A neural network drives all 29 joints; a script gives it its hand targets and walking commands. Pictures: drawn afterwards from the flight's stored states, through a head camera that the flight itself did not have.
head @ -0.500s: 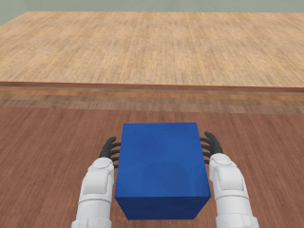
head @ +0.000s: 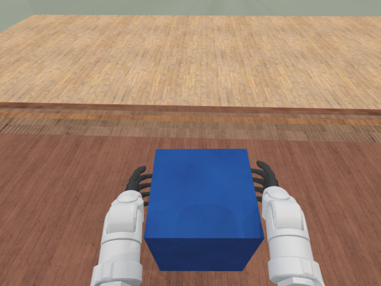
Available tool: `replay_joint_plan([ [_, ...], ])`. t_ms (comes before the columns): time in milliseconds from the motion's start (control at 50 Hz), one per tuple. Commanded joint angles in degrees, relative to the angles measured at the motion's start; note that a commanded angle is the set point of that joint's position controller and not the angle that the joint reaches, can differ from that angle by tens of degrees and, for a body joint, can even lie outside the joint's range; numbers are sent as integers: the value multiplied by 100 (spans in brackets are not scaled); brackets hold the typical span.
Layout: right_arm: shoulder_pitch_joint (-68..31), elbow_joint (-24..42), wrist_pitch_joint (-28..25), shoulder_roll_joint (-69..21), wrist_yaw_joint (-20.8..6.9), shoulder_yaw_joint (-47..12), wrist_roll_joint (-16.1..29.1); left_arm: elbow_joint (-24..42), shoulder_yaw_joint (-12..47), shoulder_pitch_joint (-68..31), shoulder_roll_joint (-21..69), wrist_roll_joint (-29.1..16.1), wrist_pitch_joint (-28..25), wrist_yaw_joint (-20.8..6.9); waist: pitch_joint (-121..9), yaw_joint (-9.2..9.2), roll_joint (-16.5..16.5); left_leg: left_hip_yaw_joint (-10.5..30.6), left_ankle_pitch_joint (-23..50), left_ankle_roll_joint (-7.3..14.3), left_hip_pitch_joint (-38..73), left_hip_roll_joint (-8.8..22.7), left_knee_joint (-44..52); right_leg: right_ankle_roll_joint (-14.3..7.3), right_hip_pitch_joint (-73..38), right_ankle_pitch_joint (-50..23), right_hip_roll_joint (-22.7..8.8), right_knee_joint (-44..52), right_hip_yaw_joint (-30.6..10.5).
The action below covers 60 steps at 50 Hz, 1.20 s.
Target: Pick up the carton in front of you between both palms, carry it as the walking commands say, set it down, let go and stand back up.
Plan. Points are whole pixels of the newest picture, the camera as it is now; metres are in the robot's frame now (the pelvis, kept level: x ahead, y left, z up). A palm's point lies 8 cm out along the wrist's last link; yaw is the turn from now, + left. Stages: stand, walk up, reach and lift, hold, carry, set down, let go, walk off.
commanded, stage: hold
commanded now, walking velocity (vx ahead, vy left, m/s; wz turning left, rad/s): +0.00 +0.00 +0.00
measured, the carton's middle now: (201, 213) +0.30 +0.00 -0.03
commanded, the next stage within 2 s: carry in 0.34 s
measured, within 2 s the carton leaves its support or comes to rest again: neither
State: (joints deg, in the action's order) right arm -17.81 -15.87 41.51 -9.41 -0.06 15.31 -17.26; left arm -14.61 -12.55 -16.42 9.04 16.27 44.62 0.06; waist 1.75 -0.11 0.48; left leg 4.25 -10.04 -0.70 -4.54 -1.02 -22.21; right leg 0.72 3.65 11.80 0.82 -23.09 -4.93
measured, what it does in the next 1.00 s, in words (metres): walks ahead: left foot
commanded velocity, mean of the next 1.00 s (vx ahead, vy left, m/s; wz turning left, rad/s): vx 0.35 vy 0.00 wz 0.00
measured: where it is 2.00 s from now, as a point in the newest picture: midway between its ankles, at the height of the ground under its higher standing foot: (207, 192)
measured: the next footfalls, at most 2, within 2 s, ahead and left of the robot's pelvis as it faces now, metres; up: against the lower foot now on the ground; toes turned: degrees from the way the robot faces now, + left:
left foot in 0.74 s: +0.18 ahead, +0.09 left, +0.00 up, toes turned +8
right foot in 1.06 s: +0.42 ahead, -0.16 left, +0.00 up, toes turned -15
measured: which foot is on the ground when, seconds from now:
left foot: down 0.00-0.54, up 0.56-0.72, down 0.74-1.00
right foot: down 0.00-0.76, up 0.78-1.00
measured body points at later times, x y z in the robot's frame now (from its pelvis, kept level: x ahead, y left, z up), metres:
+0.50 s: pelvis +0.03 -0.01 -0.01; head -0.01 -0.02 +0.44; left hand +0.32 +0.14 +0.04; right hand +0.32 -0.17 +0.05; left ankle +0.03 +0.13 -0.74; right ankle +0.02 -0.13 -0.74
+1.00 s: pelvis +0.24 -0.03 +0.00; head +0.23 -0.04 +0.45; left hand +0.52 +0.09 +0.07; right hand +0.50 -0.21 +0.07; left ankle +0.14 +0.08 -0.74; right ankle +0.31 -0.15 -0.72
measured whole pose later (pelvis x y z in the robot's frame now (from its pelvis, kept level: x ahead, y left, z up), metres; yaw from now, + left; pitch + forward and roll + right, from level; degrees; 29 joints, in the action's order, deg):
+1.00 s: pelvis +0.24 -0.03 +0.00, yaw -3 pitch +5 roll +0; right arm -9.0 19.1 69.8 -7.6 6.3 5.5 -6.0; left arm 20.0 -6.3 -7.4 7.4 5.1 71.9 5.1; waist -7.2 -1.3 -1.6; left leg -10.8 -18.1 -0.9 -5.0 3.5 -18.3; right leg -0.2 30.3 15.2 -3.7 -36.5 8.7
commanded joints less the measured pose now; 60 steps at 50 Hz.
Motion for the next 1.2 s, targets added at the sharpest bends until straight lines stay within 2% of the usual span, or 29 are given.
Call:
replay_joint_plan([
  [0,-2830,34,-83,-5410,-1520,-3255,1577,514,3218,-3381,5369,-1625,-386,-1388,-1473,-10,-34,-39,354,45,640,-413,356,-51,121,-413,437,492,135],
  [300,-2281,474,-33,-5333,-1432,-3432,1692,964,3373,-2836,5228,-1710,-348,-1311,-1556,10,-16,-1,1076,31,814,-440,373,-1,-118,-1191,457,518,74],
  [320,-2493,513,-10,-5351,-1432,-3497,1751,980,3452,-3055,5288,-1768,-341,-1318,-1675,6,-256,-175,319,65,65,675,-144,-101,514,-417,-603,0,79],
  [360,-2440,672,31,-5403,-1388,-3639,1884,1195,3609,-3141,5305,-1943,-311,-1312,-1605,3,-287,225,-2455,169,-407,699,334,-138,1108,2034,-441,125,-31],
  [380,-2519,852,65,-5386,-1355,-3790,1961,1381,3768,-3252,5311,-2035,-285,-1297,-1455,-20,-342,402,-3239,232,-557,762,465,-114,1472,2639,-318,5,48],
  [440,-2515,1354,282,-5316,-1208,-4173,2173,1825,4172,-3378,5271,-2380,-87,-1242,-1718,-58,-735,997,-2653,540,-380,1203,710,-3,1683,1227,-25,-1019,721],
  [480,-2358,1782,557,-5208,-1084,-4466,2328,2154,4488,-3316,5158,-2671,175,-1209,-2009,-43,-714,826,-2514,663,-552,1201,509,-70,1288,1143,-24,-502,919],
  [500,-2470,2032,730,-5125,-1042,-4601,2427,2305,4593,-3322,5120,-2776,331,-1176,-2054,-12,-626,535,-2634,572,-899,1068,279,-138,910,1311,-116,-206,812],
  [520,-2510,2221,917,-5030,-1008,-4703,2518,2413,4631,-3290,5027,-2835,505,-1132,-1935,24,-128,32,-2477,359,-1439,758,-349,-266,551,1763,-515,255,199],
  [540,-2530,2359,1115,-4958,-987,-4775,2629,2439,4591,-3103,4879,-2851,693,-1078,-1813,95,990,-633,-2015,83,-2264,380,-1609,-571,92,2297,-1293,871,-1079],
  [560,-2553,2473,1309,-4861,-973,-4883,2759,2448,4544,-2878,4694,-2850,888,-1016,-1517,145,1485,-967,-1905,-34,-3301,185,-2112,-924,-470,1853,-1855,1128,-2016],
  [580,-2641,2576,1489,-4817,-984,-5013,2953,2611,4531,-2756,4586,-2819,1059,-946,-1346,175,1424,-909,-2113,-11,-3758,312,-2073,-1217,-667,955,-2055,1100,-2309],
  [620,-2498,2672,1762,-4919,-1006,-5151,3301,3028,4559,-2745,4557,-2885,1363,-844,-1695,167,769,-1000,-1798,18,-3386,293,-1621,-1151,-803,-261,-1863,808,-1571],
  [660,-2217,2914,1966,-4990,-989,-5225,3494,3526,4687,-2664,4626,-3047,1609,-793,-2041,153,862,-1350,-1198,-20,-2630,20,-966,-887,-751,-805,-1502,523,-679],
  [700,-1924,3148,2154,-5047,-948,-5196,3540,3764,4763,-2395,4715,-3148,1828,-796,-2274,75,760,-1653,-383,-32,-1114,-59,23,-686,-11,-402,-1168,59,109],
  [720,-1748,3254,2249,-5037,-928,-5150,3524,3838,4783,-2196,4743,-3173,1929,-811,-2457,28,501,-1485,-134,44,172,125,271,-554,870,-129,-1012,-387,441],
  [740,-1500,3343,2355,-4963,-905,-5097,3460,3899,4778,-2087,4750,-3195,2037,-837,-2702,-78,-180,-494,-714,278,1483,922,540,-350,2009,399,-814,-1370,835],
  [760,-1297,3349,2409,-4859,-871,-4998,3281,4099,4846,-2168,4734,-3287,2172,-887,-2613,-131,-1625,1723,-1145,939,2228,2296,883,-87,3572,1280,-295,-2624,1311],
  [780,-1284,3397,2472,-4928,-839,-4972,3177,4088,4886,-2278,4702,-3338,2272,-942,-2234,-174,-1628,2384,-696,1467,2213,2734,886,-178,4337,1923,-316,-3095,976],
  [800,-1299,3509,2538,-5082,-829,-4954,3203,4051,4851,-2273,4741,-3387,2327,-987,-2022,-182,-1024,2201,-156,1537,1994,2791,879,-233,4570,2077,-518,-3426,782],
  [840,-1700,3840,2635,-5039,-805,-4989,3340,4048,4838,-2396,4807,-3547,2392,-1033,-1980,-170,-353,1314,-25,1258,1701,2514,1027,-223,4463,1725,-707,-3110,760],
  [900,-2040,4048,2748,-4977,-822,-5065,3528,4088,4794,-2480,4838,-3605,2442,-981,-1896,-125,-656,-40,140,877,1016,1884,1136,-87,3489,770,-555,-1872,1171],
  [980,-1965,3942,2884,-4823,-880,-5037,3647,4093,4655,-2374,4727,-3433,2541,-842,-1839,-102,-934,-912,355,607,317,1567,852,-72,2159,-282,-305,-791,1692],
  [1040,-1870,3836,2991,-4687,-899,-5004,3603,3932,4513,-2196,4615,-3305,2630,-811,-2116,22,-503,-1631,859,283,-740,1136,-789,-211,1,-179,-76,-393,2098],
  [1060,-1952,3817,3041,-4574,-911,-4969,3600,3809,4445,-2082,4571,-3239,2655,-806,-2390,175,170,-1802,298,30,-1513,867,-2107,-350,-906,627,-871,28,863],
  [1080,-2119,3869,3110,-4592,-917,-4986,3635,3650,4377,-2079,4484,-3147,2649,-804,-2549,203,1579,-1623,-1183,-199,-2978,253,-3728,-1062,-1704,1439,-2396,900,-1839],
  [1100,-2185,3781,3138,-4608,-939,-5021,3659,3627,4368,-2088,4563,-3155,2647,-797,-2419,176,1552,-948,-1870,-41,-3781,294,-4598,-1430,-1820,873,-2702,1129,-2478],
  [1160,-2186,3679,2999,-5073,-1011,-5007,3703,3911,4552,-2429,5108,-3256,2539,-818,-2431,115,173,-489,-1139,200,-3891,938,-4627,-1123,-1293,-597,-2372,896,-1158],
  [1180,-2180,3731,2927,-5176,-1008,-5037,3668,4061,4637,-2556,5252,-3316,2479,-838,-2402,101,147,-498,-879,179,-3656,1001,-4216,-938,-1072,-848,-2194,994,-659],
])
